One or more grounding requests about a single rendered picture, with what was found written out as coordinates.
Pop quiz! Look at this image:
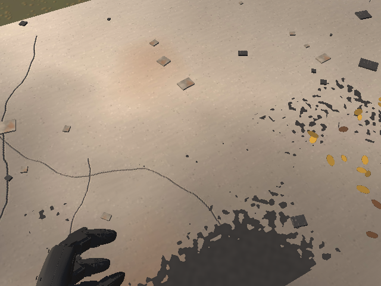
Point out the robot left hand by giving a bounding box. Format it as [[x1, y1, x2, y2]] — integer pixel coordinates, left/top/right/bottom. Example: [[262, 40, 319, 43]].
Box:
[[36, 227, 125, 286]]

